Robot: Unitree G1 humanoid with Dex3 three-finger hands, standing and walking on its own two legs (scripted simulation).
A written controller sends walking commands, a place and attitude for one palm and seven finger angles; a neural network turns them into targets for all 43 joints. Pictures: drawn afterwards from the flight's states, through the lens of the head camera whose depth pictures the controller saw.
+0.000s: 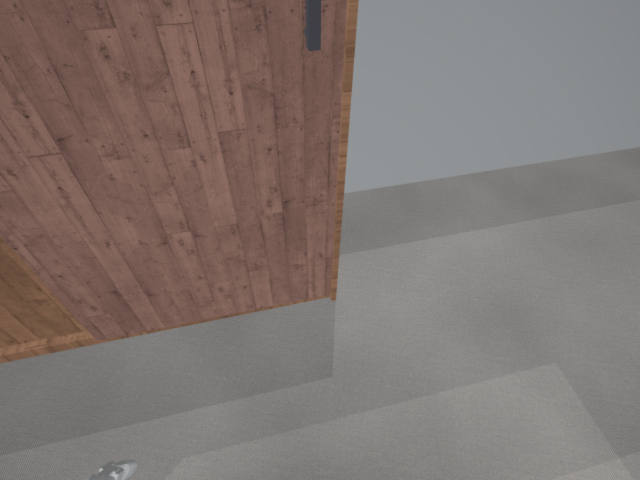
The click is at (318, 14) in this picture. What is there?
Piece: wardrobe's sliding door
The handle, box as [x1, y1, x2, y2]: [304, 0, 320, 50]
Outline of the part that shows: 306,0 306,26 304,27 304,33 306,36 306,46 309,50 320,49 320,0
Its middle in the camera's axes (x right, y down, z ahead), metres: -0.02 -0.41 +0.63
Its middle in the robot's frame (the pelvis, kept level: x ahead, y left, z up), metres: +0.79 +0.07 +0.27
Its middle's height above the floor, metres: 1.04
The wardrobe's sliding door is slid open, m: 0.00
